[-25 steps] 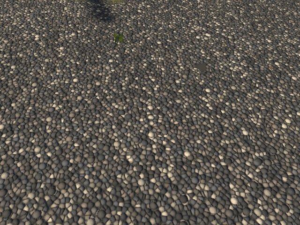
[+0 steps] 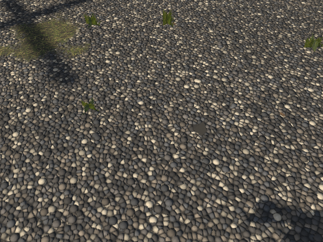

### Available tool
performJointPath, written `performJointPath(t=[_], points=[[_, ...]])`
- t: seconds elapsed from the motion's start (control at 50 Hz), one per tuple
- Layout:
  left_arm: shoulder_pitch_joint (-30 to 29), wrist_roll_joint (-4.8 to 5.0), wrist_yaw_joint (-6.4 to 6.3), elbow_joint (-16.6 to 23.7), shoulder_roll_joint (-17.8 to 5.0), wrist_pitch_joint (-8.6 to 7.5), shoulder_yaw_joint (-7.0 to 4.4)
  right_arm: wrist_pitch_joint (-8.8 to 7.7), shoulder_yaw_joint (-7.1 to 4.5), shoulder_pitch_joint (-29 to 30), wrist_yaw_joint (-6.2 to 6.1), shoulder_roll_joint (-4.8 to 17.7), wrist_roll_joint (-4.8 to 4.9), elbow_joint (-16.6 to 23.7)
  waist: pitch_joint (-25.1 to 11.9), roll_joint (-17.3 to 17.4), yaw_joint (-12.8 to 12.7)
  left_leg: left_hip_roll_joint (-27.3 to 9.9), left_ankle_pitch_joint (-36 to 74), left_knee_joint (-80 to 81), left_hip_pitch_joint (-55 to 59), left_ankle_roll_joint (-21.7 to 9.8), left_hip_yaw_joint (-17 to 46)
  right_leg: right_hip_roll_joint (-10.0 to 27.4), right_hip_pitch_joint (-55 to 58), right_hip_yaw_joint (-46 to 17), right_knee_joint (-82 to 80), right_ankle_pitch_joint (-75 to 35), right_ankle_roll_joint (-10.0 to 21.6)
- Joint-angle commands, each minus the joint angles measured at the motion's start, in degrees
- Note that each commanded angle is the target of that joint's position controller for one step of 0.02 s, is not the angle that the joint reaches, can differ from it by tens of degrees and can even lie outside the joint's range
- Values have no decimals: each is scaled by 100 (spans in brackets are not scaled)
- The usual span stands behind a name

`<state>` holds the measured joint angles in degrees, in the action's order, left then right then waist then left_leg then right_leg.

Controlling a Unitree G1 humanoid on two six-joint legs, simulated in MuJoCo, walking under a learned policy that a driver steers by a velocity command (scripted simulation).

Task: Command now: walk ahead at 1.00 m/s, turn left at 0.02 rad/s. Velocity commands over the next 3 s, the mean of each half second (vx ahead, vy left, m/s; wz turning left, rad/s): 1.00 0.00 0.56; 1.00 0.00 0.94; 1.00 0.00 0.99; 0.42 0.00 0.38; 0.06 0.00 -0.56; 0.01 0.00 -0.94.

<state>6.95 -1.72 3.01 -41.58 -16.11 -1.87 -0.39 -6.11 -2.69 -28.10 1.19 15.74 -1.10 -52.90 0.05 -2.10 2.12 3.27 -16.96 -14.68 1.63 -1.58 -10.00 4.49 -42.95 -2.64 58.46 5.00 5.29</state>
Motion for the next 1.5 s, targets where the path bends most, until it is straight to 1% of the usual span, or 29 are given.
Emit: performJointPath(t=[0.02, 0.1, 0.14, 0.16, 0.18, 0.2, 0.22, 0.26, 0.34, 0.5, 0.58, 0.6, 0.62, 0.64, 0.66, 0.72, 0.8, 0.94, 0.98, 1.02, 1.04, 1.06, 1.08, 1.12, 1.22, 1.34, 1.44, 1.48, 1.5], points=[[-833, -26, 137, 593, -74, -177, 85, -177, -41, 309, -7, 547, 183, 286, 1017, 256, -279, -1135, 1996, 1779, -1735, -817, 692, 6, 1119, 676, -1753, -1211, 2], [-847, -37, 6, 569, -356, -231, 2, -133, -160, 163, -62, 1209, 141, 153, 547, 457, -407, -1445, 5410, 1021, -115, -824, 819, -453, 1797, 775, -2460, -775, 42], [543, -78, -167, 181, -741, -256, -181, 12, -210, 172, -146, 1438, 11, 80, -481, 818, -1085, -1463, 6407, -1100, 117, -639, 881, -766, 3339, 615, -2525, 344, 127], [1743, -117, -264, -186, -969, -276, -301, 68, -202, 345, -170, 1356, -19, 142, -1069, 796, -1661, -1202, 5230, -2762, -713, -564, 833, -438, 4799, 366, -2644, 445, 138], [2597, -237, -399, -326, -1544, -291, -458, 60, -56, 201, -139, 602, -88, 361, -1936, -204, -1615, -728, 1967, -4947, -1929, -641, 931, 1118, 6117, -1289, -2574, 2274, 75], [2239, -291, -370, -232, -1832, -288, -539, 26, 54, -544, -46, 4, 329, 636, -2892, -1754, -834, -22, -897, -6696, -3544, -538, 1410, 2272, 6985, -4366, -3999, 3729, 516], [1627, -218, -326, -165, -1368, -284, -517, 73, -33, 124, -107, 515, 267, 635, -2014, -825, -851, -421, -331, -6940, -4223, -654, 1513, 1966, 6327, -3970, -4378, 3842, 462], [1071, -162, -291, -283, -628, -384, -366, 138, -39, 799, -56, 467, 181, 679, -469, 72, -617, -870, 336, -6348, -4249, -580, 1414, 1533, 4677, -2045, -4381, 1819, 294], [1196, 86, -295, -706, -111, -543, -239, 554, -30, 1095, 140, 97, -13, 838, 209, -160, -154, -1220, 516, -5978, -4150, -378, 1297, 999, 3684, -61, -4838, 358, -127], [1312, 73, -381, -847, -611, -667, -304, 566, 113, 2687, 381, 223, 1, 1523, 817, 76, -13, -608, 2335, -3032, -3523, -713, -22, 589, 3924, 2031, -5188, -3355, -438], [1065, 7, -556, -593, -1307, -307, -501, 553, -137, 647, 248, 843, 49, 959, -444, -469, 1138, 209, 1208, -2968, -1193, -1105, -201, 975, 4463, 1912, -2170, -6925, -423], [818, -32, -529, -476, -1350, -204, -531, 548, -311, -518, 144, 1102, 50, 588, -900, -301, 1604, 280, 673, -2705, 82, -1304, 201, 996, 3844, 1705, -403, -6148, -306], [553, 31, -433, -456, -1115, -185, -537, 623, -520, -526, 11, 1328, 238, 545, -695, 695, 1638, 39, 372, -1926, 776, -1542, 1000, -101, 2686, 1682, 2186, -1814, -433], [1203, -52, -319, 117, -215, -309, -274, 685, -553, 430, -7, 1924, 9, 748, -612, 1896, 150, -1111, 1050, -1655, 1558, -2367, 3811, -813, 125, 1058, 4030, 2304, -760], [904, -24, -338, 499, -414, -492, -217, 712, -643, 439, -17, 2085, -31, 1033, -1562, 1239, 481, -1799, -765, -297, 2095, -3022, 5795, -743, -635, -183, 4237, 2163, -701], [323, -156, -360, 472, -538, -543, -158, 494, -434, 741, -148, 1197, 12, 826, 253, -434, -185, -1337, -176, 253, -550, -2144, 4705, 60, -155, -309, 2349, 1597, -706], [-65, -232, -287, 717, -364, -147, -53, 200, -338, 915, -122, 1056, 89, 936, 514, -309, -413, -508, 825, 490, -2375, -1943, 3329, 354, 893, 19, 464, 1313, -1020], [-1192, 48, -209, 1220, -343, -215, 26, 197, -487, 463, -37, 1221, 132, 943, 195, 483, 267, -339, 2695, -30, -1382, -1182, 3235, -227, 2000, 168, -2595, -978, -779], [-555, 48, -295, 1049, -694, -251, -118, 203, -530, 597, -81, 1391, 90, 1002, -244, 524, -56, -366, 3856, -938, -904, -930, 3367, -500, 2835, 91, -2878, -332, -694], [1590, 22, -479, 569, -1232, -305, -381, 145, -524, 1108, -33, 1480, 38, 1123, -1336, 359, -1301, -50, 3911, -3524, -1663, -667, 3042, -219, 5208, -36, -2659, 727, -530], [2775, -151, -587, 357, -1580, -324, -492, 74, -259, 1256, -65, 520, -17, 1358, -2005, -791, -1544, 318, 77, -5569, -2792, -698, 2568, 1264, 6487, -1569, -2818, 2810, -492], [1917, -267, -517, 481, -2023, -301, -586, 101, -89, 385, -51, 197, 320, 1753, -2489, -2701, -522, 595, -1324, -6724, -4329, -558, 1945, 2497, 6835, -5305, -4479, 4239, 123], [1075, -213, -470, 690, -1272, -253, -512, 246, -102, 819, -119, 693, 101, 1468, -1446, -1198, -560, -14, -553, -6994, -4823, -590, 1781, 2132, 5909, -4850, -4600, 5121, 257], [863, -170, -419, 511, -650, -217, -354, 364, -155, 1433, 39, 849, -51, 1498, -438, 22, -539, -455, 51, -6452, -4622, -473, 1524, 1574, 4630, -2614, -4408, 2951, 119], [1368, 47, -285, -199, -399, -464, -280, 651, 29, 2176, 319, 388, -108, 2075, 190, -256, -243, -899, 561, -6014, -4800, -352, 1382, 1155, 3795, -262, -4839, 413, -194], [1571, -1, -309, -490, -691, -550, -328, 668, 137, 3305, 470, 440, -82, 2456, 878, 59, -260, -680, 1687, -3819, -4359, -559, 415, 707, 3830, 1596, -5331, -1602, -420], [1758, -28, -496, -447, -1426, -259, -495, 599, -3, 2155, 345, 758, -37, 2033, -145, -480, 557, 267, 740, -2964, -2197, -1094, -187, 1047, 4761, 1893, -2860, -6987, -555], [1298, -59, -447, -196, -1450, -108, -535, 543, -340, -7, 121, 1239, -8, 1286, -1013, -185, 1415, 349, 333, -2277, 639, -1460, 552, 941, 3192, 1704, 462, -5057, -421], [1255, -127, -336, 4, -696, -132, -376, 613, -490, 480, -16, 1618, 124, 1263, -644, 1275, 752, -621, 420, -2031, 1337, -1643, 2169, -226, 1295, 1630, 2641, 1558, -548]])
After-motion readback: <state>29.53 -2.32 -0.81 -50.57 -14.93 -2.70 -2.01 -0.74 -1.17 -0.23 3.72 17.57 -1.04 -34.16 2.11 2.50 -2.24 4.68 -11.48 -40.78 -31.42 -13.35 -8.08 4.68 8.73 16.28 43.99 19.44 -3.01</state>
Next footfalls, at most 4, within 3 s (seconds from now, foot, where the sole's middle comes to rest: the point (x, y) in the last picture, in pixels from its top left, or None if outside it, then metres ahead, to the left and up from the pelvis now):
0.16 right None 0.39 -0.11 -0.77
0.62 left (130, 189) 0.76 0.16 -0.77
1.02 right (115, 119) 1.20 0.25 -0.77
1.50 left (34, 120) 1.22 0.70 -0.77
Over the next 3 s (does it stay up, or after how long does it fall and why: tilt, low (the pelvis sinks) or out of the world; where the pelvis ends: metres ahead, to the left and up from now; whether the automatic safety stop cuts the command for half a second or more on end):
stays up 1.31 0.92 0.00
